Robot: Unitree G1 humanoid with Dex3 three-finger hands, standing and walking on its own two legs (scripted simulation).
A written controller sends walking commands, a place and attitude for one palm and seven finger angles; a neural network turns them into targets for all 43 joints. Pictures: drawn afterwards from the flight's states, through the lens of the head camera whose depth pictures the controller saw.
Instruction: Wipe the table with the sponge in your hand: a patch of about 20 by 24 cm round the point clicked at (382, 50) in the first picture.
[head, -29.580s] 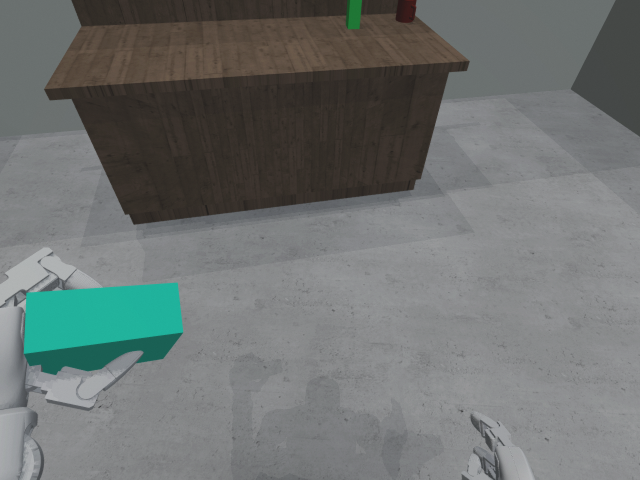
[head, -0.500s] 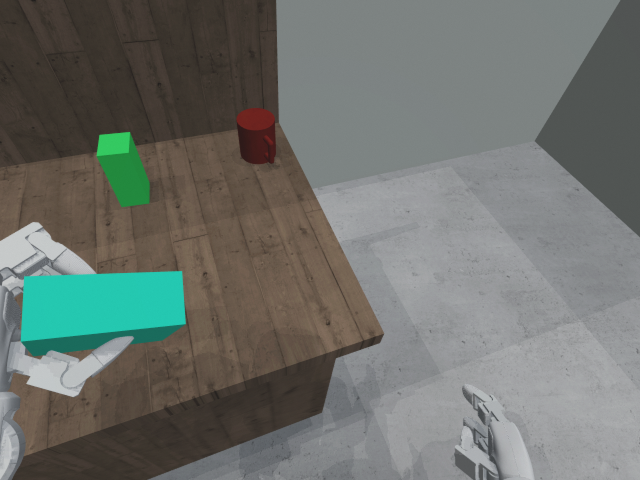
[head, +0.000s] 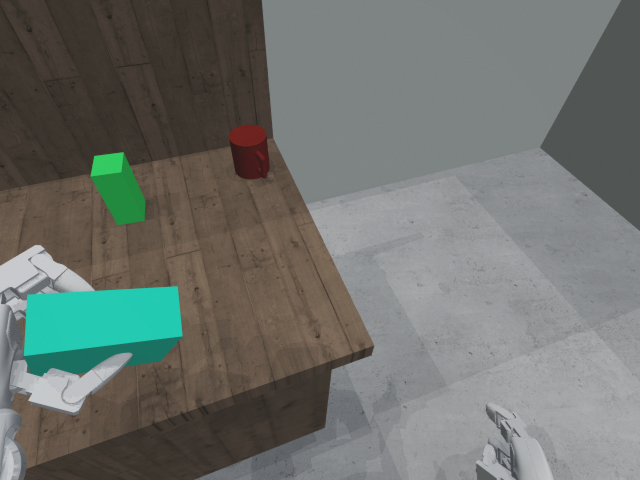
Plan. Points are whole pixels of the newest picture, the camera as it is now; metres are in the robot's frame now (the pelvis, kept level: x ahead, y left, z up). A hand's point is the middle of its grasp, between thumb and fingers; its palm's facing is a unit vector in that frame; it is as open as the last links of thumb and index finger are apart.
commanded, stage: come to a stop and stand still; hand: left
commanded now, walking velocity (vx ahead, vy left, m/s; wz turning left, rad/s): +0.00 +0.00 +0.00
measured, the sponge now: (126, 331) +0.23 +0.21 +0.13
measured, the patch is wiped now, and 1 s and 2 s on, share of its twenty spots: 0.00 0.00 0.00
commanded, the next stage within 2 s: look again from close up in 0.74 s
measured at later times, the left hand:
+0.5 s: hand (5, 322) +0.22 +0.30 +0.16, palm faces +0.36 -0.86 -0.36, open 9.1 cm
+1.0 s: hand out of the picture +0.23 +0.33 +0.18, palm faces +0.43 -0.81 -0.39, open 9.1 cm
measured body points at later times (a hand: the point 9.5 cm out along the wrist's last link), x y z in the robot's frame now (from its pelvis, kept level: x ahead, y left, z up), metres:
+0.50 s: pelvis +0.00 +0.06 +0.00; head +0.02 +0.08 +0.45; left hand +0.19 +0.34 +0.18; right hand +0.18 -0.16 -0.07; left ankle +0.01 +0.14 -0.74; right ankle -0.01 -0.07 -0.74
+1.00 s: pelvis -0.01 +0.06 +0.00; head +0.02 +0.07 +0.45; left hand +0.20 +0.37 +0.20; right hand +0.16 -0.16 -0.08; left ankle +0.01 +0.14 -0.74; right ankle -0.01 -0.07 -0.74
